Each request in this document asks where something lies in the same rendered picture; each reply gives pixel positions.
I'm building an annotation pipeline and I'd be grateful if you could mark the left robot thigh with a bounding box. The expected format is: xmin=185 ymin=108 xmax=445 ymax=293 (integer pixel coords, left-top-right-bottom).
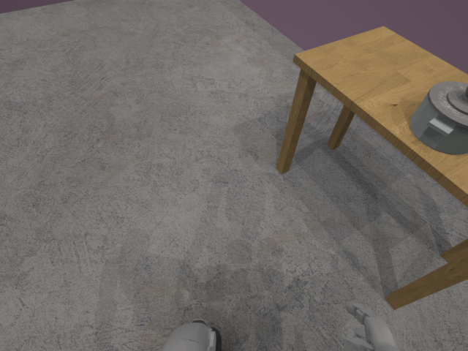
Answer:
xmin=160 ymin=322 xmax=216 ymax=351

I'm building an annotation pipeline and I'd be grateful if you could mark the robot left shin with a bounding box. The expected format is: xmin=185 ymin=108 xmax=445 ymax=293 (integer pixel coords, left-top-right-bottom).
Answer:
xmin=192 ymin=319 xmax=210 ymax=328

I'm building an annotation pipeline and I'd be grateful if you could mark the pot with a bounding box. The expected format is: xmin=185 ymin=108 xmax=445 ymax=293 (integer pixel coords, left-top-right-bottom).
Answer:
xmin=410 ymin=94 xmax=468 ymax=155

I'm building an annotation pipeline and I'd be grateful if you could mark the table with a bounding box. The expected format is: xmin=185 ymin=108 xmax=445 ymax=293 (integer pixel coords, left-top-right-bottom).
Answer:
xmin=276 ymin=26 xmax=468 ymax=310

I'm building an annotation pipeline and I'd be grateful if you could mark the robot right hand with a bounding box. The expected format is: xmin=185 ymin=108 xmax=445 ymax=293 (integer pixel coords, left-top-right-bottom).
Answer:
xmin=343 ymin=301 xmax=398 ymax=351

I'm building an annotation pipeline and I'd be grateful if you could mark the lid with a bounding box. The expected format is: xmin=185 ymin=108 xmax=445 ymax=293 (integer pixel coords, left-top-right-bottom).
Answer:
xmin=428 ymin=81 xmax=468 ymax=129

